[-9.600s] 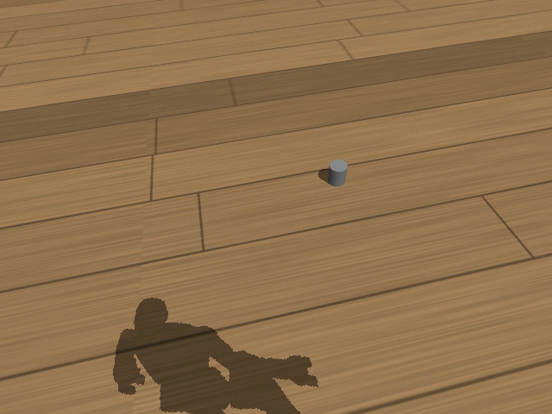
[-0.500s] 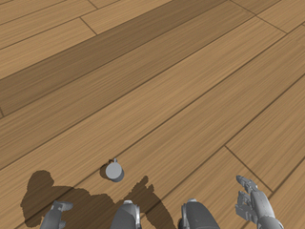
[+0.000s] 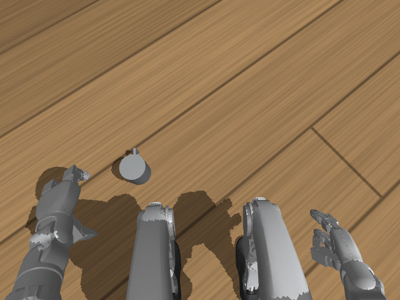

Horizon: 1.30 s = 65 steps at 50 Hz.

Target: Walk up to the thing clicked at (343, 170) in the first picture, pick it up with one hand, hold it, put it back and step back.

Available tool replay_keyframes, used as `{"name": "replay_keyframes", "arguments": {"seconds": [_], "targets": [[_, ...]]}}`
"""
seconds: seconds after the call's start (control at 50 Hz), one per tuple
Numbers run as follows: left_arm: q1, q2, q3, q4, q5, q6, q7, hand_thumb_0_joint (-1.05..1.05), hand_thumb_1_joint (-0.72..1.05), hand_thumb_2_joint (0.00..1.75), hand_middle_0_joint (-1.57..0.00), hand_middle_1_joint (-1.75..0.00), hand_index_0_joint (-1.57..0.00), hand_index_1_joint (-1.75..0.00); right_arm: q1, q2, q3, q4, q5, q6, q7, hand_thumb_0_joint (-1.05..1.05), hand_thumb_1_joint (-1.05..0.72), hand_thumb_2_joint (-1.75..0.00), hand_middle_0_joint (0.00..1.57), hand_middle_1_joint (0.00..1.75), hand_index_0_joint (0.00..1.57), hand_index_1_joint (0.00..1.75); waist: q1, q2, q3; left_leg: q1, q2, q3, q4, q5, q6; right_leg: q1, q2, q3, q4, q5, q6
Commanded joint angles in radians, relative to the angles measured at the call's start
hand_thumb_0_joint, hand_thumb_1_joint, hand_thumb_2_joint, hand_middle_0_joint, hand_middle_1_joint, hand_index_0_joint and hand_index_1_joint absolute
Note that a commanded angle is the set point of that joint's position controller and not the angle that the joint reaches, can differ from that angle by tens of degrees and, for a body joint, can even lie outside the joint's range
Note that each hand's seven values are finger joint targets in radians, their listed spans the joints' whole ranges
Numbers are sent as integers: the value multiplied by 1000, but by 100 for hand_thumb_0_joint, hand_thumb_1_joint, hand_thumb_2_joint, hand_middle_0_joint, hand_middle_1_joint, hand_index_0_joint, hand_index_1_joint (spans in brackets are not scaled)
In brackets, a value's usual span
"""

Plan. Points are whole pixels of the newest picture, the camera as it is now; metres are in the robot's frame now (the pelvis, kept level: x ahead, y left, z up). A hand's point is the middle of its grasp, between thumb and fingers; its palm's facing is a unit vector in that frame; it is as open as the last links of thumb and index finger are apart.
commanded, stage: rise first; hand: left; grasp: from above
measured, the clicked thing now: (136, 165) +0.46 +0.24 -0.44
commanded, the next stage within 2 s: approach in 1.58 s
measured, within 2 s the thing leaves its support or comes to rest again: neither
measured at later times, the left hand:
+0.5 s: hand (99, 188) +0.36 +0.29 -0.25, palm faces -0.47 -0.15 -0.87, open 14.2 cm
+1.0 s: hand (108, 181) +0.39 +0.29 -0.30, palm faces -0.45 -0.03 -0.89, open 14.2 cm
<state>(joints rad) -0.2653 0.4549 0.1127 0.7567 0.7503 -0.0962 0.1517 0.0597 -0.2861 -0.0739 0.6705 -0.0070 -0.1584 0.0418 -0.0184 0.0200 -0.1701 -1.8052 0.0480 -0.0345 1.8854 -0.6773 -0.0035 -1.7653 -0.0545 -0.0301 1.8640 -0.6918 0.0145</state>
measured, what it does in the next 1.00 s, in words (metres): lowers itself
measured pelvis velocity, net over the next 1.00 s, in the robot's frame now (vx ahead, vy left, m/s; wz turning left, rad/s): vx -0.03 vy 0.00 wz -0.06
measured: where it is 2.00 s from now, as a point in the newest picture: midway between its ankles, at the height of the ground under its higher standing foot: (209, 283)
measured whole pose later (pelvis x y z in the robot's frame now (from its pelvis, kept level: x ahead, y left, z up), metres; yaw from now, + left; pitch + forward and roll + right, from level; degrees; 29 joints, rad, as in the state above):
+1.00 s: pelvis -0.03 +0.00 -0.14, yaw -4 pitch +33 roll -6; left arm -0.74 0.64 0.11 1.26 1.24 -0.25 0.39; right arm 0.11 -0.26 -0.03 0.77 -0.12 -0.06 0.12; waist -0.13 -0.01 -0.09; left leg -2.24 0.05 -0.10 2.32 -0.66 0.01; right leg -2.17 -0.04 -0.05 2.26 -0.67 0.02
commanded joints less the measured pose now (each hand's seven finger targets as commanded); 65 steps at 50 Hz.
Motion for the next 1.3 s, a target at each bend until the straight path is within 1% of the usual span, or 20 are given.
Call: {"name": "replay_keyframes", "arguments": {"seconds": [0.0,0.04,0.16,0.18,0.2,0.24,0.3,0.38,0.5,0.58,0.64,0.7,0.76,0.9,0.94,1.0,1.04,1.18,1.24,1.28], "targets": [[-181,275,77,-70,60,-45,47,0,-53,102,-5,-107,-5,-107,140,-169,-75,-60,-3,-16,-3,0,-87,-90,20,30,20,30,-7,17,-628,347,-44,17,-136,255,26,270,50,-14,-179,266,-36],[-218,343,114,-32,88,-57,58,0,-54,103,-5,-107,-5,-107,144,-174,-76,-51,-6,-3,-2,0,-87,-90,20,30,20,30,4,11,-627,293,-46,20,-115,207,29,255,51,-15,-157,217,-37],[-415,358,72,3,155,-102,75,0,-56,105,-5,-106,-4,-107,160,-170,-72,-41,-19,32,1,0,-88,-90,20,30,20,30,-24,42,-624,222,-46,29,-47,120,33,163,60,-24,-113,127,-41],[-361,355,72,128,168,-97,78,0,-55,104,-5,-106,-5,-106,186,-168,-62,-2,-23,41,3,0,-89,-90,20,30,20,30,-36,20,-569,185,-46,25,-36,97,37,141,60,-29,-109,105,-39],[-420,371,75,79,177,-108,85,0,-55,104,-5,-106,-5,-106,190,-176,-69,-10,-24,47,4,0,-88,-90,20,30,20,30,-38,21,-583,180,-46,20,-32,85,37,125,62,-33,-98,95,-41],[-447,386,70,117,207,-122,95,0,-56,104,-5,-104,-5,-105,189,-172,-60,0,-29,59,7,0,-89,-90,20,30,20,30,-35,54,-551,158,-47,14,-22,42,36,72,62,-38,-76,56,-44],[-516,389,47,152,245,-137,117,0,-56,104,-6,-103,-5,-104,181,-180,-52,6,-38,68,12,0,-89,-90,20,30,20,30,-56,106,-507,166,-41,-18,-35,-29,28,-18,63,-61,-28,14,-49],[-521,399,54,224,303,-145,156,0,-56,104,-6,-100,-5,-101,206,-188,-40,29,-46,80,20,0,-90,-90,20,30,20,30,-52,128,-558,188,-43,-20,11,70,22,-48,61,-76,26,102,-52],[-620,433,49,252,366,-147,195,0,-57,105,-6,-98,-5,-99,202,-203,-44,39,-66,86,35,0,-90,-90,20,30,20,30,-66,182,-546,174,-40,-20,42,64,20,-104,60,-84,71,104,-55],[-647,450,60,274,390,-148,214,0,-56,103,-6,-99,-6,-99,220,-200,-41,52,-78,90,45,0,-90,-90,20,30,20,30,-77,163,-573,143,-43,-7,88,113,26,-83,64,-84,89,145,-53],[-667,425,38,302,405,-147,222,0,-56,102,-7,-99,-6,-100,216,-200,-41,47,-87,89,50,0,-91,-90,20,30,20,30,-97,138,-548,110,-42,0,115,108,32,-92,64,-82,87,147,-48],[-678,459,56,325,429,-151,234,0,-55,101,-7,-99,-7,-99,227,-199,-45,63,-94,92,53,0,-90,-90,20,30,20,30,-91,144,-556,94,-44,5,131,87,31,-98,67,-83,98,120,-50],[-704,431,26,333,440,-155,243,0,-55,101,-6,-100,-6,-100,207,-199,-41,56,-97,88,55,0,-90,-90,20,30,20,30,-93,155,-551,96,-43,0,140,73,30,-132,68,-88,110,107,-52],[-724,447,37,367,480,-162,271,0,-57,103,-6,-100,-6,-101,224,-198,-37,69,-108,91,63,0,-91,-90,20,30,20,30,-103,150,-557,72,-44,2,175,113,31,-138,71,-91,144,148,-51],[-716,437,38,383,484,-160,278,0,-56,102,-6,-100,-6,-101,226,-202,-36,75,-112,89,65,0,-91,-90,20,30,20,30,-108,155,-546,76,-42,-2,176,121,31,-152,68,-95,159,156,-49],[-744,475,54,358,491,-166,288,0,-56,102,-6,-102,-6,-102,231,-198,-37,76,-115,91,67,0,-91,-90,20,30,20,30,-102,152,-574,66,-43,8,194,134,35,-124,71,-90,155,170,-49],[-715,437,44,395,486,-160,293,0,-56,102,-6,-102,-6,-102,232,-193,-32,73,-118,90,70,0,-91,-90,20,30,20,30,-109,136,-564,43,-47,17,203,140,37,-107,70,-84,152,177,-46],[-732,448,46,402,490,-151,302,0,-56,101,-6,-102,-6,-102,232,-202,-36,80,-119,86,71,0,-91,-90,20,30,20,30,-109,189,-564,74,-40,-5,196,127,29,-169,69,-96,190,164,-52],[-749,445,46,411,487,-149,308,0,-56,101,-7,-101,-7,-101,237,-209,-37,81,-120,84,73,0,-91,-90,20,30,20,30,-126,168,-548,48,-40,-6,205,116,31,-179,68,-97,190,160,-49],[-747,452,44,414,490,-151,306,0,-56,101,-7,-102,-7,-102,235,-206,-34,81,-119,84,74,0,-91,-90,20,30,20,30,-115,170,-552,43,-42,-1,206,116,31,-173,69,-94,189,157,-52]]}}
